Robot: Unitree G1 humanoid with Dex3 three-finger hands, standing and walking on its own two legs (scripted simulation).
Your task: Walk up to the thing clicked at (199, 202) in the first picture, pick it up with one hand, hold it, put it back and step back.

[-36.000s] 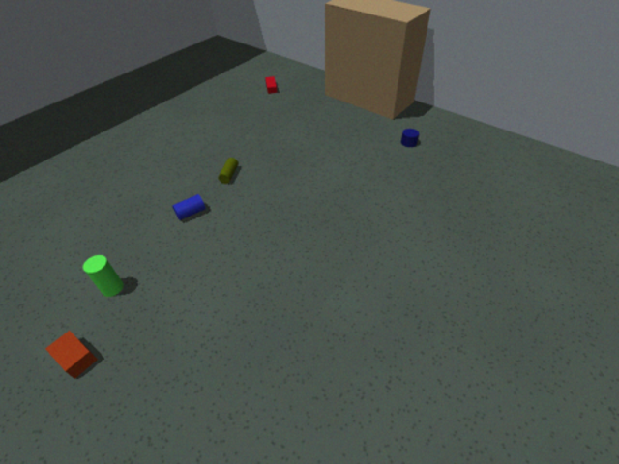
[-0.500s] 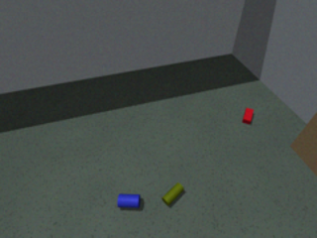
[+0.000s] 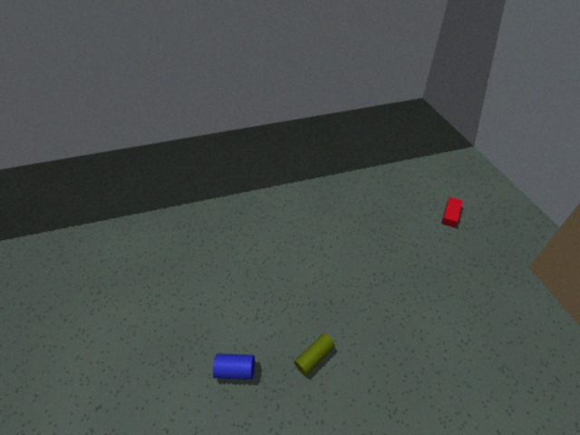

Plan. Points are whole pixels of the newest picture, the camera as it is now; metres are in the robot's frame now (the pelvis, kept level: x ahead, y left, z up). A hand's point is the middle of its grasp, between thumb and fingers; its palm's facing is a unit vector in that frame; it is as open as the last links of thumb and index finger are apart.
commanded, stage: stand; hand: left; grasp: from above
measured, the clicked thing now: (234, 366) +0.51 +0.24 -0.74
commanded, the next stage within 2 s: step back in 0.24 s
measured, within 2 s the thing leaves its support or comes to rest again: neither
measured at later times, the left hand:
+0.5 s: hand out of the picture +0.08 +0.29 -0.18, palm faces -0.01 -0.93 -0.37, open 7.4 cm
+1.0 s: hand out of the picture -0.02 +0.29 -0.17, palm faces -0.08 -0.91 -0.40, open 7.4 cm
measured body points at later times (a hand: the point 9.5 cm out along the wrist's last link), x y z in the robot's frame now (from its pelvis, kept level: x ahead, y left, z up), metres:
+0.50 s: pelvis -0.03 +0.03 -0.02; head +0.03 +0.03 +0.42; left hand +0.08 +0.34 -0.15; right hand +0.05 -0.30 -0.14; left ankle -0.03 +0.13 -0.74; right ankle -0.01 -0.13 -0.75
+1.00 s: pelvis -0.13 +0.03 -0.03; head -0.07 +0.01 +0.41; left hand -0.01 +0.34 -0.14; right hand -0.03 -0.28 -0.16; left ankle -0.05 +0.13 -0.74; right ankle -0.13 -0.08 -0.75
